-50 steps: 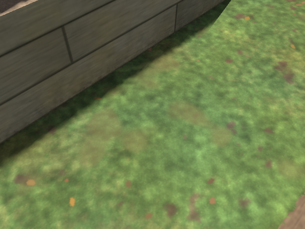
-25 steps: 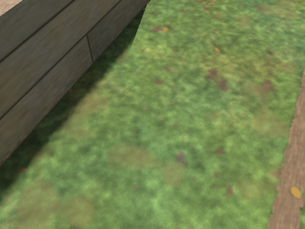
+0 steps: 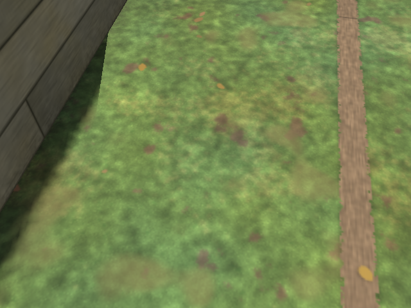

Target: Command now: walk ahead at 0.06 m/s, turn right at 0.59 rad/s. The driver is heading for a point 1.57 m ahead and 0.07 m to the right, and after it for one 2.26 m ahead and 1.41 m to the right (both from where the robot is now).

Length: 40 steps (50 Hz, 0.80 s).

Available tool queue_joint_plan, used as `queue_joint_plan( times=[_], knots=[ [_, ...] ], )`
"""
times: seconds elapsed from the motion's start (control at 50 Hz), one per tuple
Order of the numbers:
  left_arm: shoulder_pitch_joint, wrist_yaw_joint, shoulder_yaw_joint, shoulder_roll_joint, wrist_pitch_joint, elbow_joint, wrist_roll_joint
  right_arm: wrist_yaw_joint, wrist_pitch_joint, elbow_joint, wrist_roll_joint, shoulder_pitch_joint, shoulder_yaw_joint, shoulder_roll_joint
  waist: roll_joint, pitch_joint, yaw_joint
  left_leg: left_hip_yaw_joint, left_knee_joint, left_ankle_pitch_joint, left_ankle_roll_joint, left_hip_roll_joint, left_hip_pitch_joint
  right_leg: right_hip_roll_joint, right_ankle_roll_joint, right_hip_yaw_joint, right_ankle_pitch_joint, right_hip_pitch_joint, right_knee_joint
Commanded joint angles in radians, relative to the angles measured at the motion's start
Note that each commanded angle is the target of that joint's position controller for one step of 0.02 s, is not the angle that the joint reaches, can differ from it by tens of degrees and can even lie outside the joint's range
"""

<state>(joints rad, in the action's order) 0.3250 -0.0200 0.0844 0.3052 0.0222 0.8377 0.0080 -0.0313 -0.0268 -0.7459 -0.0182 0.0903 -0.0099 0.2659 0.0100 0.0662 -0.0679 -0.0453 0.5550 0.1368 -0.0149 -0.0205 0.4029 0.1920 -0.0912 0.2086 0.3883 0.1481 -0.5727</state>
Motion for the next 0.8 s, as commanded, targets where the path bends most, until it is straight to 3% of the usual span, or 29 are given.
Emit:
queue_joint_plan(
  times=[0.02,0.04,0.06,0.08,0.12,0.14,0.18,0.24,0.3,0.38,0.4,0.42,0.44,0.46,0.48,0.5,0.52,0.54,0.56,0.58,0.62,0.72,0.76,0.8],
  knots=[
    [0.072,-0.003,0.011,0.046,-0.012,-0.109,-0.026,-0.021,-0.006,0.052,0.006,0.159,-0.061,0.262,0.272,-0.278,0.047,-0.496,-0.182,-0.751,-0.238,0.483,-0.498,0.047,0.063,-0.07,0.299,0.282,-0.474],
    [0.111,-0.011,0.023,0.122,0.006,-0.069,0.019,-0.014,0.012,0.046,0.024,0.182,-0.054,0.2,0.156,-0.282,0.041,-0.509,-0.162,-0.735,-0.292,0.498,-0.431,-0.037,0.071,-0.099,0.325,0.308,-0.63],
    [0.056,-0.005,0.031,0.137,0.016,-0.06,0.026,-0.015,0.019,0.059,0.02,0.146,-0.035,0.132,0.068,-0.2,0.043,-0.383,-0.171,-0.623,-0.268,0.428,-0.356,-0.068,0.081,-0.094,0.238,0.319,-0.673],
    [0.016,0.005,0.031,0.127,0.027,-0.065,0.021,-0.016,0.027,0.071,0.013,0.086,-0.026,0.102,0.049,-0.139,0.033,-0.264,-0.206,-0.47,-0.225,0.352,-0.288,-0.098,0.098,-0.107,0.168,0.322,-0.663],
    [-0.007,0.029,0.026,0.111,0.047,-0.078,0.01,-0.021,0.032,0.082,-0.004,0.04,-0.028,0.114,0.151,-0.098,0.03,-0.13,-0.245,-0.334,-0.184,0.259,-0.22,-0.116,0.13,-0.136,0.08,0.312,-0.657],
    [-0.007,0.036,0.023,0.105,0.052,-0.08,0.003,-0.018,0.031,0.08,-0.01,0.045,-0.032,0.119,0.157,-0.102,0.032,-0.091,-0.248,-0.333,-0.183,0.244,-0.209,-0.112,0.138,-0.149,0.059,0.302,-0.649],
    [-0.034,0.042,0.017,0.096,0.055,-0.096,-0.003,-0.014,0.026,0.074,-0.011,0.072,-0.038,0.127,0.142,-0.118,0.044,-0.06,-0.255,-0.303,-0.197,0.257,-0.23,-0.115,0.145,-0.162,0.047,0.307,-0.602],
    [-0.081,0.05,0.007,0.082,0.063,-0.119,0.007,-0.01,0.027,0.065,-0.011,0.098,-0.048,0.142,0.144,-0.115,0.063,-0.045,-0.275,-0.162,-0.208,0.287,-0.244,-0.15,0.141,-0.181,0.043,0.311,-0.489],
    [-0.124,0.063,-0.008,0.063,0.065,-0.145,0.005,0.001,0.032,0.067,-0.016,0.09,-0.059,0.162,0.159,-0.107,0.073,-0.007,-0.282,-0.034,-0.197,0.297,-0.204,-0.181,0.121,-0.214,0.051,0.234,-0.328],
    [-0.132,0.068,-0.014,0.067,0.053,-0.166,-0.002,0.015,0.044,0.057,-0.017,0.108,-0.075,0.196,0.168,-0.12,0.082,0.016,-0.231,-0.037,-0.177,0.321,-0.184,-0.173,0.081,-0.263,0.059,0.121,-0.14],
    [-0.099,0.066,-0.017,0.058,0.046,-0.157,0.0,0.017,0.049,0.053,-0.009,0.105,-0.077,0.201,0.15,-0.124,0.059,0.035,-0.19,-0.068,-0.157,0.314,-0.162,-0.163,0.065,-0.274,0.006,0.059,-0.036],
    [-0.057,0.061,-0.017,0.059,0.037,-0.141,0.006,0.02,0.054,0.045,-0.001,0.114,-0.078,0.199,0.118,-0.121,0.038,0.065,-0.132,-0.075,-0.115,0.3,-0.113,-0.152,0.045,-0.269,-0.077,-0.023,0.1],
    [-0.048,0.05,-0.013,0.091,0.026,-0.137,0.016,0.028,0.058,0.031,-0.002,0.162,-0.076,0.17,-0.012,-0.096,0.041,0.125,-0.01,0.035,-0.041,0.25,-0.036,-0.216,0.027,-0.128,-0.109,-0.07,0.265],
    [-0.079,0.04,0.006,0.21,0.018,-0.176,0.019,0.038,0.064,0.08,-0.005,0.189,-0.047,0.058,-0.321,-0.094,0.073,0.229,0.225,0.425,0.054,0.096,0.188,-0.536,-0.059,0.296,-0.177,-0.119,0.366],
    [-0.044,0.033,0.02,0.238,0.016,-0.166,0.029,0.016,0.083,0.096,-0.006,0.073,-0.058,0.119,-0.221,-0.035,-0.002,0.084,0.356,0.459,0.049,0.057,0.142,-0.583,-0.159,0.269,-0.359,0.086,0.342],
    [-0.087,0.028,0.003,0.177,0.012,-0.156,0.028,0.017,0.094,0.089,0.011,0.074,-0.06,0.115,-0.168,-0.018,0.045,0.039,0.408,0.385,0.04,0.068,0.103,-0.51,-0.155,0.168,-0.391,0.107,0.328],
    [-0.153,0.024,-0.014,0.127,0.009,-0.157,0.02,0.023,0.093,0.064,0.017,0.109,-0.061,0.111,-0.155,-0.002,0.084,0.03,0.412,0.306,0.031,0.068,0.085,-0.439,-0.12,0.08,-0.376,0.116,0.33],
    [-0.199,0.019,-0.019,0.109,0.006,-0.166,0.019,0.025,0.087,0.037,0.01,0.146,-0.067,0.123,-0.167,-0.02,0.104,0.043,0.417,0.251,0.026,0.059,0.086,-0.383,-0.09,0.028,-0.39,0.071,0.322],
    [-0.2,0.011,-0.027,0.086,0.0,-0.165,0.012,0.028,0.084,0.012,-0.004,0.179,-0.071,0.132,-0.178,-0.044,0.101,0.056,0.443,0.229,0.03,0.051,0.079,-0.364,-0.094,-0.006,-0.505,0.03,0.302],
    [-0.182,0.01,-0.036,0.064,-0.005,-0.159,0.007,0.03,0.083,0.001,-0.007,0.189,-0.072,0.13,-0.151,-0.079,0.096,0.051,0.451,0.229,0.034,0.046,0.062,-0.364,-0.099,-0.021,-0.589,-0.007,0.286],
    [-0.152,0.008,-0.043,0.055,-0.014,-0.14,0.004,0.032,0.087,-0.003,0.002,0.177,-0.064,0.103,-0.116,-0.098,0.085,0.043,0.398,0.23,0.044,0.049,0.051,-0.375,-0.104,-0.027,-0.622,-0.062,0.274],
    [-0.117,0.002,-0.046,0.066,-0.015,-0.093,0.015,0.02,0.093,-0.014,0.006,0.141,-0.048,0.072,-0.145,-0.072,0.046,0.049,0.15,0.286,0.034,0.036,-0.051,-0.384,-0.116,0.011,-0.515,-0.06,0.259],
    [-0.122,0.001,-0.046,0.071,-0.015,-0.076,0.017,0.009,0.088,-0.03,0.013,0.158,-0.046,0.071,-0.138,-0.074,0.049,0.053,0.058,0.287,0.023,0.022,-0.111,-0.387,-0.118,0.034,-0.524,-0.038,0.243],
    [-0.152,-0.003,-0.05,0.065,-0.015,-0.061,0.008,-0.001,0.076,-0.059,0.014,0.206,-0.038,0.052,-0.105,-0.083,0.088,0.059,-0.142,0.142,0.009,0.019,-0.223,-0.367,-0.086,0.031,-0.513,-0.003,0.21]
  ],
)
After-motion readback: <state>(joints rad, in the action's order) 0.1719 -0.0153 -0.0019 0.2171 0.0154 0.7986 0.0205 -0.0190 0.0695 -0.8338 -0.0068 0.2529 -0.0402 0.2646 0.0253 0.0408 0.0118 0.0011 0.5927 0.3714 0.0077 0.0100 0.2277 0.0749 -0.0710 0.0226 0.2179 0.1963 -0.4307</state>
